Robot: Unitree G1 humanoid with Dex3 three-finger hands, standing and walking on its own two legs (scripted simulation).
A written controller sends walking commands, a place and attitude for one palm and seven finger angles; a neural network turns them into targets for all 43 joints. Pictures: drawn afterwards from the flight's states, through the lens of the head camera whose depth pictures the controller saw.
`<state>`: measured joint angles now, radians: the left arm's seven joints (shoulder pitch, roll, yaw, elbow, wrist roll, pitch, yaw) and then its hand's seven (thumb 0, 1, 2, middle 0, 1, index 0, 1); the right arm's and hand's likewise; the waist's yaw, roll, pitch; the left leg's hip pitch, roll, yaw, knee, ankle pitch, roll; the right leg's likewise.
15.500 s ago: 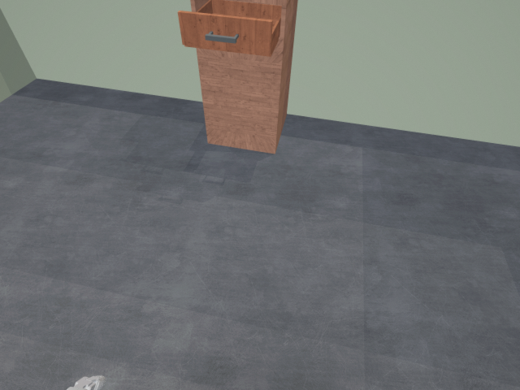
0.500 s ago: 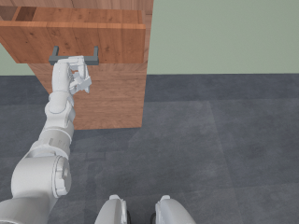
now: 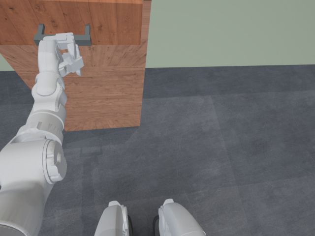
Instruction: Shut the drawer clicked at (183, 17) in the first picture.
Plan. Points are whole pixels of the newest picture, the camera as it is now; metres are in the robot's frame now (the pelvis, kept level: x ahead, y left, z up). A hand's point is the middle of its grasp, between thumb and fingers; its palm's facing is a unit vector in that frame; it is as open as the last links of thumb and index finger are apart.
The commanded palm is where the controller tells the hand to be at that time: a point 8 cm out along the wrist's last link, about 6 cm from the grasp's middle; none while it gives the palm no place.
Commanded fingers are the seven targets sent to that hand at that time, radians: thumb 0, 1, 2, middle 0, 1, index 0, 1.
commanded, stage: push the drawer shut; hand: left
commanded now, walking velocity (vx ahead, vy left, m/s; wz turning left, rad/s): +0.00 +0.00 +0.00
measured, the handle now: (64, 34) +0.61 +0.17 +0.08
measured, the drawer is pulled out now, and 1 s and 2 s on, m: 0.02 0.00 0.00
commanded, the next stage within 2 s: pull the fist back off the drawer in 0.44 s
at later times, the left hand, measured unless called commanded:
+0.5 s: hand (76, 49) +0.57 +0.14 +0.07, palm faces +0.01 -1.00 -0.05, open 3.2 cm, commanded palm +0.60 +0.17 +0.08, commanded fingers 0.00 0.90 0.90 -1.40 -1.60 -1.40 -1.60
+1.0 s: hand (79, 50) +0.56 +0.14 +0.07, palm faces +0.03 -1.00 -0.02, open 3.4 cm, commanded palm +0.54 +0.16 +0.08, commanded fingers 0.00 0.90 0.90 -1.40 -1.60 -1.40 -1.60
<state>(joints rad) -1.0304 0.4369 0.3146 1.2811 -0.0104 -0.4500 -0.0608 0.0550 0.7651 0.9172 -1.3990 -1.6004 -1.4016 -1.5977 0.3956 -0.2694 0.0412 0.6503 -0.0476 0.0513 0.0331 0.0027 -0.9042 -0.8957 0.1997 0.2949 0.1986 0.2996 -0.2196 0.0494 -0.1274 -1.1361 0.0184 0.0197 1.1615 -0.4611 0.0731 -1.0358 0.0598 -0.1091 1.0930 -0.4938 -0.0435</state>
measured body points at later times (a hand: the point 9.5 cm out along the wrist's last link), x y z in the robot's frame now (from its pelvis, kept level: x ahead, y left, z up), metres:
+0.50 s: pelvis -0.01 +0.00 -0.01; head +0.16 +0.04 +0.41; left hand +0.56 +0.20 +0.07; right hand -0.06 -0.26 -0.10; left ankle +0.04 +0.07 -0.64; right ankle +0.01 -0.10 -0.64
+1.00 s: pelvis -0.01 +0.01 -0.01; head +0.15 +0.04 +0.41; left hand +0.56 +0.19 +0.08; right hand -0.06 -0.25 -0.10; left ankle +0.04 +0.07 -0.64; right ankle +0.01 -0.10 -0.64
